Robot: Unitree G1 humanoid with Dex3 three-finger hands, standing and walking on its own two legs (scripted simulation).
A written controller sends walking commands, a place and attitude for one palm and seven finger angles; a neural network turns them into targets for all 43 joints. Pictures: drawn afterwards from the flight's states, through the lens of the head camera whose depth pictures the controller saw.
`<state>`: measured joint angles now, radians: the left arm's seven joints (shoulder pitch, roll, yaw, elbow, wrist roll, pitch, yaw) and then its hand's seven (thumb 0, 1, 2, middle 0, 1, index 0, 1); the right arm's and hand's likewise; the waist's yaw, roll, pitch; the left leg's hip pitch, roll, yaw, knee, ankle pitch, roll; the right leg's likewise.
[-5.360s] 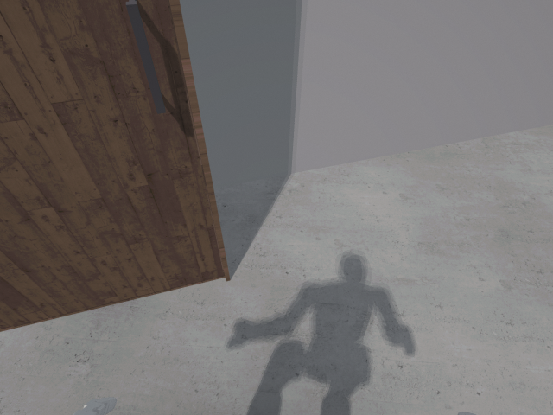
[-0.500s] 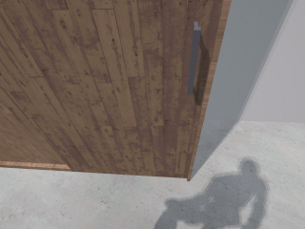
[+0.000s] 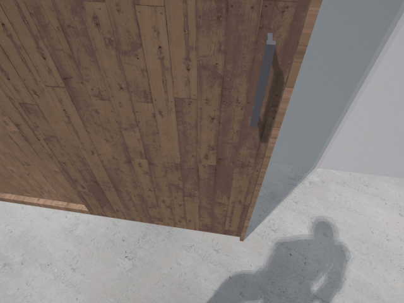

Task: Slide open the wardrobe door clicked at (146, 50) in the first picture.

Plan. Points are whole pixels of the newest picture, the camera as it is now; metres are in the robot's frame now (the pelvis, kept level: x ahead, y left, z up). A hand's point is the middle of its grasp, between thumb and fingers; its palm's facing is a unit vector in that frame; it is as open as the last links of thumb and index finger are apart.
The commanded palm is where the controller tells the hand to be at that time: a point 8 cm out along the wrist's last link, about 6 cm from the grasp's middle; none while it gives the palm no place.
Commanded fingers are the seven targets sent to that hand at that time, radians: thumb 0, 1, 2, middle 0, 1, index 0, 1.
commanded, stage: look again from close up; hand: right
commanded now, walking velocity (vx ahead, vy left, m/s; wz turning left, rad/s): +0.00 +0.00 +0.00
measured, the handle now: (261, 84) +0.53 -0.09 +0.17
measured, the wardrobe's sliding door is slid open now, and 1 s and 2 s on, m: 0.00 0.00 0.00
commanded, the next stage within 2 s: none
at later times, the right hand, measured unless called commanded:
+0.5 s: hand out of the picture -0.04 -0.18 -0.17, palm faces +0.06 +0.96 -0.27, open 7.4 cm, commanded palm none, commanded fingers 0.00 -0.90 -0.90 0.20 0.30 0.20 0.30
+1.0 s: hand out of the picture -0.09 -0.19 -0.18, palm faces +0.04 +0.97 -0.23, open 7.4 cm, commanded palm none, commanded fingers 0.00 -0.90 -0.90 0.20 0.30 0.20 0.30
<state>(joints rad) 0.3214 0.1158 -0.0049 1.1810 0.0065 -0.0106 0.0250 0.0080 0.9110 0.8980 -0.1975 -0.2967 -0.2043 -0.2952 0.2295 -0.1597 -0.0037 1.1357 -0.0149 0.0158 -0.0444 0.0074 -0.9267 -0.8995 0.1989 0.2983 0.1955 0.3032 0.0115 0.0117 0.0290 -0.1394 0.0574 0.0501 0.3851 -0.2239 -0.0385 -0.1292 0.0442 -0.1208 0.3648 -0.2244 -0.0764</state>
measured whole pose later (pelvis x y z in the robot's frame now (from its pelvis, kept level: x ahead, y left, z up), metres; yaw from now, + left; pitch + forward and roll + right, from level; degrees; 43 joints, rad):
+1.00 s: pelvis -0.10 +0.01 -0.01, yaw -3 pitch -4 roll +2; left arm 0.33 0.22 0.02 1.09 0.01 0.02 0.00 0.01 0.91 0.90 -0.20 -0.30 -0.21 -0.30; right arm 0.32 -0.23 -0.01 1.03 -0.03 0.01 -0.02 0.01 -0.91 -0.90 0.20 0.30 0.20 0.30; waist 0.01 0.01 0.02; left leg -0.26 0.03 0.05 0.46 -0.21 0.00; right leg -0.29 0.03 -0.06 0.48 -0.17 -0.07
